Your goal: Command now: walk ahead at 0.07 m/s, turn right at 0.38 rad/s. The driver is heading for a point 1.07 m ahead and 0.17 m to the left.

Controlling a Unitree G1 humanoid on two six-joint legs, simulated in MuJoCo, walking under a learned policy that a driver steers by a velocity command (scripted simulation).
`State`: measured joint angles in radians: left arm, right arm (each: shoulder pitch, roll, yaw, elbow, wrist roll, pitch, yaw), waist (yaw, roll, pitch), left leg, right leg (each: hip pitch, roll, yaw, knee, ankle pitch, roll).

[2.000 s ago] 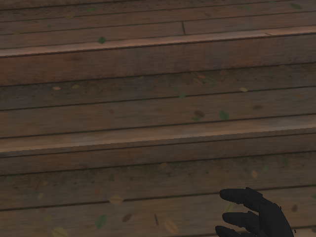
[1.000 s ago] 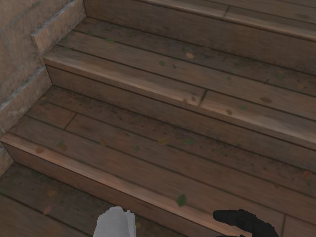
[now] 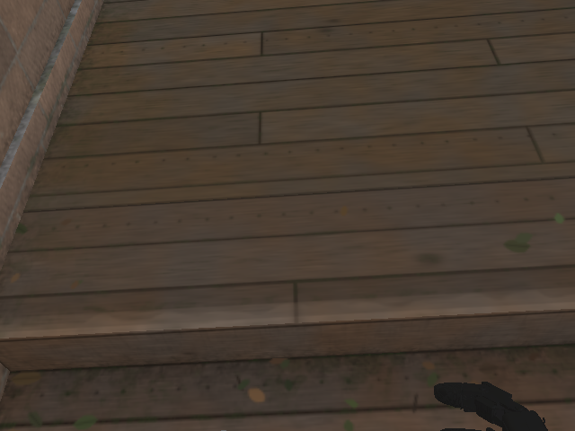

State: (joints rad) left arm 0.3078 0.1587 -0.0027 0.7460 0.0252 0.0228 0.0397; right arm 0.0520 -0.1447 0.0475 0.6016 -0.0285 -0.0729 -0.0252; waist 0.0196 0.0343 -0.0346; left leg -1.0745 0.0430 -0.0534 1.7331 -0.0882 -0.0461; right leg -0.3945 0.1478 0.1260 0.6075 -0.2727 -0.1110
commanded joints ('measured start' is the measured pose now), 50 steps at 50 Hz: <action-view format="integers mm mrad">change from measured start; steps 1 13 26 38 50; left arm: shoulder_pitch -27 58 -76 -200 -119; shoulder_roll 121 106 27 60 25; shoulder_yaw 28 29 32 1 11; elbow -102 -12 -26 -244 -105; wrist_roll -6 -30 -23 -18 -24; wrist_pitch -7 21 -14 51 -28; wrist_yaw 18 47 -39 13 2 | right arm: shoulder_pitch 60 -24 198 210 156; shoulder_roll -47 -10 -35 -219 -74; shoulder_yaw -19 -13 -85 -115 -87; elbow -22 -58 76 16 73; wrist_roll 18 32 10 27 24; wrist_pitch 6 3 18 97 110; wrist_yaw -16 12 -37 -118 -22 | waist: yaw -12 29 -30 -19 -77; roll -89 -83 23 214 -135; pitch -133 40 -8 7 68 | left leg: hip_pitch -94 -256 645 747 481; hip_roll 2 79 201 252 21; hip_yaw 13 -32 -274 -133 -75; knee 106 30 -1002 -1228 -464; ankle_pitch -3 -373 11 79 -361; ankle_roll -45 -73 183 201 -49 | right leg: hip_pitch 255 526 -302 -311 -8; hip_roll -273 -373 -27 -159 -354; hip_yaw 284 304 87 -144 219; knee -88 -131 1017 467 -323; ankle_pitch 507 777 -218 -99 -315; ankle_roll -77 -114 101 225 -78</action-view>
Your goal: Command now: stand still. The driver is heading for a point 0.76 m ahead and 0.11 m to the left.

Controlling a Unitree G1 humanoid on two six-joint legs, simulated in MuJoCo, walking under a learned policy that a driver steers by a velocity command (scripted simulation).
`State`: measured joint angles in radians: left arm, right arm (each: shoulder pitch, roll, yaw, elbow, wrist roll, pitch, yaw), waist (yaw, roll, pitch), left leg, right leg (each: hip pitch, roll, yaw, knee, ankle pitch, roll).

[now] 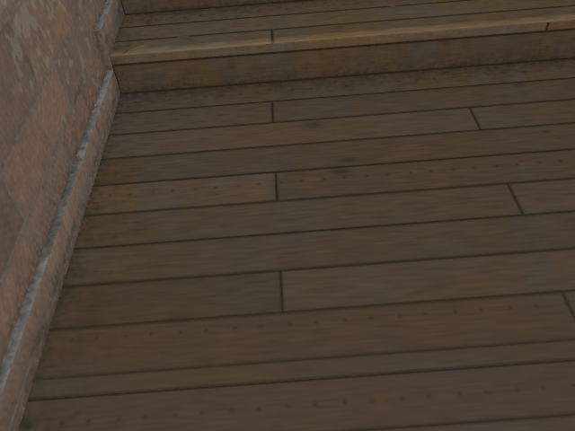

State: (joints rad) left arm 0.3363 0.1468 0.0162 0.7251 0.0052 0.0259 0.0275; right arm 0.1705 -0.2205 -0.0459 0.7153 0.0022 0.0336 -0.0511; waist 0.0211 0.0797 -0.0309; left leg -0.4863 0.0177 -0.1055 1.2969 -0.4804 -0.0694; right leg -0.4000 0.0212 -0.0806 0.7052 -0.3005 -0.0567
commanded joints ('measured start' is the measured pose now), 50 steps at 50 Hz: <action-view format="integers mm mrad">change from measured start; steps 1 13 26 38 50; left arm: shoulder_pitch -116 -3 10 10 -121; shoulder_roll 33 48 78 126 63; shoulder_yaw -9 16 23 41 31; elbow -68 84 194 242 194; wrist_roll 2 -7 -6 -28 -73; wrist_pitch -32 -23 8 11 -121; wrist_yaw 25 22 16 21 -27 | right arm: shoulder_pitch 48 122 219 232 491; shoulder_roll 8 0 -15 -28 -146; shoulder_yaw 12 15 24 15 -31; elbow -28 168 286 307 341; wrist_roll -6 -16 -17 -1 -25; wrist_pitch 1 -54 -61 -46 -105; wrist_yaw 8 35 36 10 8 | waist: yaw -70 -16 -25 -15 -128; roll -168 -25 -82 -110 105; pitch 44 42 -3 54 116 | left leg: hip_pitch -90 158 299 234 595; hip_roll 50 44 36 -15 377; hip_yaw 7 43 81 131 -488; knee -137 -903 -933 -888 -1141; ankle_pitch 42 339 592 132 0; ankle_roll -22 118 109 146 428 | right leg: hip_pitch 44 220 327 268 -627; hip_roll -205 -68 -79 -71 -11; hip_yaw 385 107 88 101 150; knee -405 -291 -300 -336 1015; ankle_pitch -250 161 511 -45 -129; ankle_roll -123 -18 -15 -49 37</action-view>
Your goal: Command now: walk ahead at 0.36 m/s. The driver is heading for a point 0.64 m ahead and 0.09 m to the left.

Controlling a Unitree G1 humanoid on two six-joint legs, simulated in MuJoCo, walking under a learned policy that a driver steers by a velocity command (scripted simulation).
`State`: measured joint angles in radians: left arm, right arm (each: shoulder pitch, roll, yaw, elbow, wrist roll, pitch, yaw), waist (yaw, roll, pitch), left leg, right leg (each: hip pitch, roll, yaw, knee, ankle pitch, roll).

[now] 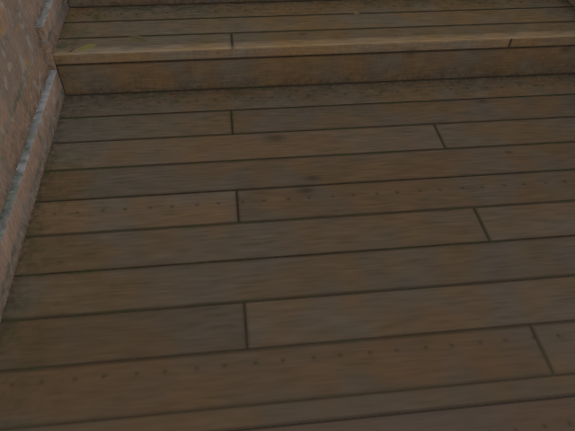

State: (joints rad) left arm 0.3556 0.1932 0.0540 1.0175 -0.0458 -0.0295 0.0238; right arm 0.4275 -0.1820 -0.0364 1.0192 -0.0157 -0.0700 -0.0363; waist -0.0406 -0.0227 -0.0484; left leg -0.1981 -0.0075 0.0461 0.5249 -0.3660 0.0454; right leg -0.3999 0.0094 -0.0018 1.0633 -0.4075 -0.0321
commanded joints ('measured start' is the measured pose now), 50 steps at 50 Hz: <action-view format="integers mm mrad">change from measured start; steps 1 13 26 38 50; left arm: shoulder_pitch -158 -500 -190 -162 -287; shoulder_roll -13 -89 -67 241 157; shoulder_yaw -20 -148 -60 31 11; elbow -112 -483 -123 -243 -403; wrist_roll -27 48 76 35 69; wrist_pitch -79 -71 -81 -22 -17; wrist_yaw -27 -56 -54 40 8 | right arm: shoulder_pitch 211 199 -58 -354 -274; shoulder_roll -149 -88 19 -96 -196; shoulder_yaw -29 45 23 -23 -55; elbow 38 46 -218 -408 -514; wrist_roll -5 46 45 25 27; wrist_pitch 4 3 65 105 50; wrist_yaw -1 2 39 72 18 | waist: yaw -57 30 -35 90 53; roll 168 114 -30 -73 31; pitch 140 69 99 31 -110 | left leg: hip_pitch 345 -320 -530 -421 59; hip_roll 389 221 34 106 257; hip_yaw -559 -29 -196 37 -421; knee -354 -632 1179 317 -168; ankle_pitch -40 555 236 164 463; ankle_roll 291 152 116 -36 237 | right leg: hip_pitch -758 -150 -106 289 -304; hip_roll -15 -115 -288 -384 -75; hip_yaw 90 -238 -15 -202 90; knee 863 345 -681 -762 224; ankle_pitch -16 224 197 534 -37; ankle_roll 1 -36 -27 -151 78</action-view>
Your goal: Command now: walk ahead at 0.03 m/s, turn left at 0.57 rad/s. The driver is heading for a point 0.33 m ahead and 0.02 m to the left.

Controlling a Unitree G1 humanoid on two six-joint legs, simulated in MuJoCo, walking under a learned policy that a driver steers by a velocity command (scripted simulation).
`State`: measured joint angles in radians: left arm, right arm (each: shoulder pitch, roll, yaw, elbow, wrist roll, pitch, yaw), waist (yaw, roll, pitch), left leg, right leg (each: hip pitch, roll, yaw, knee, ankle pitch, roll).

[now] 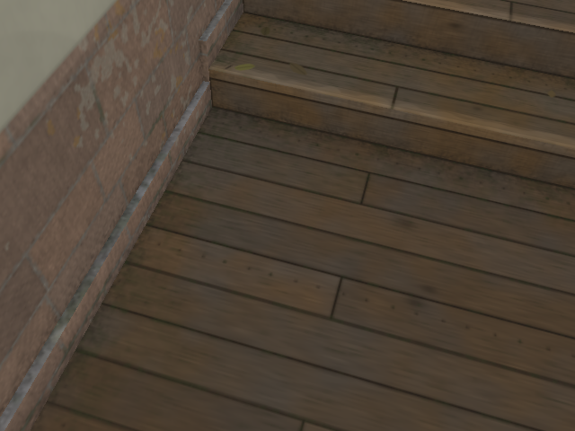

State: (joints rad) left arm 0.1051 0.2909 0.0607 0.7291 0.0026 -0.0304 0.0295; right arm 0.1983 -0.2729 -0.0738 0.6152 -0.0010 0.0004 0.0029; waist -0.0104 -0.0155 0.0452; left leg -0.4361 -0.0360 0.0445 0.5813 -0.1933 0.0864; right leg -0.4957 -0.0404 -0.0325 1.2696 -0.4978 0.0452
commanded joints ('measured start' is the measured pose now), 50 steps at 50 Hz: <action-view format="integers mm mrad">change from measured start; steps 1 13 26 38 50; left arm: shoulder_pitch -13 -45 157 285 227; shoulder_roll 80 21 98 164 45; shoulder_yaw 14 0 19 11 -35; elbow -110 -156 -96 -31 -39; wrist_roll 24 2 10 -11 15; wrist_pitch -12 27 -41 -28 16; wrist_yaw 2 19 -1 -34 -12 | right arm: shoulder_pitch -65 -32 -58 -165 -14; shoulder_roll -118 -149 -111 -79 -104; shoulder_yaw -15 -29 -11 16 31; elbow -117 -148 -116 -114 -33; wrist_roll -3 -2 12 21 -39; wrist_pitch -16 -2 -45 -83 -89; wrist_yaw -21 -25 -10 25 12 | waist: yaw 42 11 27 104 57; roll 44 185 -88 -172 113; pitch -207 -206 37 15 -115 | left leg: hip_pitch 238 211 -413 -31 206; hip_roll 260 210 61 36 273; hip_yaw -384 -484 -119 -6 -198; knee -220 -189 657 -42 -274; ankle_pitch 367 92 -98 -19 630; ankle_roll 182 141 -128 -103 142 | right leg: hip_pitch -141 -54 317 432 26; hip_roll -14 77 -199 -176 -15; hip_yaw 112 103 458 262 87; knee -1 -387 -1112 -1002 -226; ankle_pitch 73 97 -152 478 124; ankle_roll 3 11 -268 -262 43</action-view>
